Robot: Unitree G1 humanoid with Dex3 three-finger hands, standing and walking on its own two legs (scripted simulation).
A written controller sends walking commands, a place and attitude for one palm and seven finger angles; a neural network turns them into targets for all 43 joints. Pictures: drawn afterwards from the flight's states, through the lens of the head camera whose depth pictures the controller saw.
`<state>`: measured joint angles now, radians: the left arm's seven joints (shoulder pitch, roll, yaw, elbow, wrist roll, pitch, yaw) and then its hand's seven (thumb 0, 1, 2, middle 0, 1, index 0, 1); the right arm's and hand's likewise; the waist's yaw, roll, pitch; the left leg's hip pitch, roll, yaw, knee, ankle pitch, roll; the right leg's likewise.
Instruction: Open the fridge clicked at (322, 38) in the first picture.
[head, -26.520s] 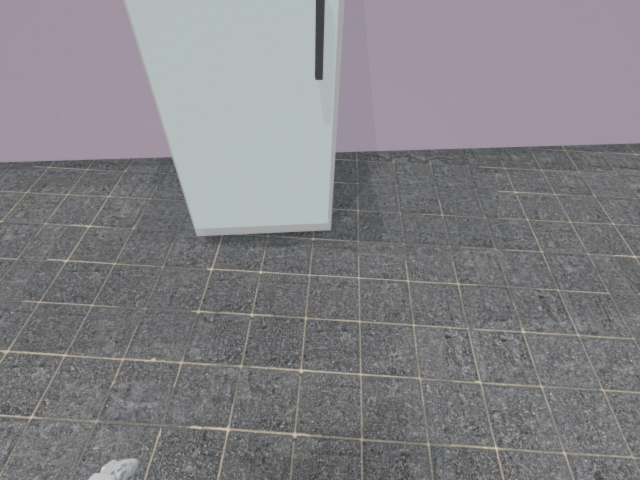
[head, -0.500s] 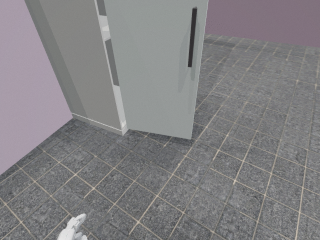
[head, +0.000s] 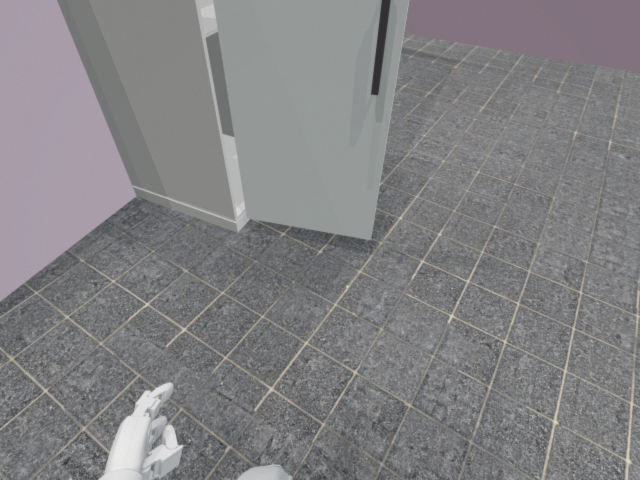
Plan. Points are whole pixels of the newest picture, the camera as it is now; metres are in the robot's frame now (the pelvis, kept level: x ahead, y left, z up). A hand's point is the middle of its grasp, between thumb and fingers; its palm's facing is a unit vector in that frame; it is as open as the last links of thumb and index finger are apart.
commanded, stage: stop stepping back and stand still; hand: right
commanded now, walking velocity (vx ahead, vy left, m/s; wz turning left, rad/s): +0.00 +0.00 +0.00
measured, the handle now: (382, 37) +1.16 -0.09 +0.13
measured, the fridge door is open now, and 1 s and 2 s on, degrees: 78 78 78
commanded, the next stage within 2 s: let the arm hang, fingers relaxed in 0.38 s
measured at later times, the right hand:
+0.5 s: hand out of the picture +0.20 -0.27 +0.17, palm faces +0.45 +0.76 -0.46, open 7.5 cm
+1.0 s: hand out of the picture +0.02 -0.23 -0.15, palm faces -0.04 +0.97 -0.25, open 7.2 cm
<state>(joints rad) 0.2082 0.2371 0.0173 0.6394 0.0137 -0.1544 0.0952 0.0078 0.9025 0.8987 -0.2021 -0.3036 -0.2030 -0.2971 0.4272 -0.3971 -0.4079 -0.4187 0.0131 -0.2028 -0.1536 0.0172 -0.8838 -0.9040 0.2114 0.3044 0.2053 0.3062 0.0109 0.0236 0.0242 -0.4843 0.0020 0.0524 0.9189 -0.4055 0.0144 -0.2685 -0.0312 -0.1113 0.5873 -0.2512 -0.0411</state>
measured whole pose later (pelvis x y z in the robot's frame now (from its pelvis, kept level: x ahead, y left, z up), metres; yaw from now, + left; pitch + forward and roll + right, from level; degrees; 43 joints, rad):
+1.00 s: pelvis +0.01 -0.02 +0.02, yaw -1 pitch +0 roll +1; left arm 0.24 0.22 0.01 1.04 0.03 0.04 0.01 0.00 0.91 0.90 -0.20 -0.30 -0.20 -0.30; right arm 0.25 -0.24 0.01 1.06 -0.02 0.02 -0.02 0.00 -0.95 -0.90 0.21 0.30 0.20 0.30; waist 0.01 -0.01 0.08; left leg -0.22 0.03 0.05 0.40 -0.17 -0.01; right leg -0.25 -0.01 -0.10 0.43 -0.19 -0.04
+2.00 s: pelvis +0.05 -0.02 +0.02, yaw +1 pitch -1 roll +0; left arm 0.12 0.29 0.02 1.14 0.02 0.00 0.01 0.00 0.90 0.90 -0.20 -0.30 -0.20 -0.30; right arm 0.12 -0.30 0.00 1.14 -0.02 -0.02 -0.01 0.01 -0.90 -0.90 0.20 0.30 0.20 0.30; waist 0.02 -0.01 0.07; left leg -0.12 0.03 0.02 0.31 -0.18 -0.02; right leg -0.12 0.00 -0.12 0.31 -0.19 -0.04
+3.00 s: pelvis +0.07 -0.01 +0.03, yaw +0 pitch +0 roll +0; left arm 0.09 0.33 0.01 1.13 0.02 0.00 0.01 0.00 0.90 0.90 -0.20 -0.30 -0.20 -0.30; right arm 0.10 -0.33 0.01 1.12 -0.02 -0.02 -0.01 0.01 -0.90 -0.90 0.20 0.30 0.20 0.30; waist 0.02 -0.01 0.06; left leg -0.06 0.01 0.04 0.26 -0.19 0.00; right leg -0.07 -0.01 -0.11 0.27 -0.19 -0.02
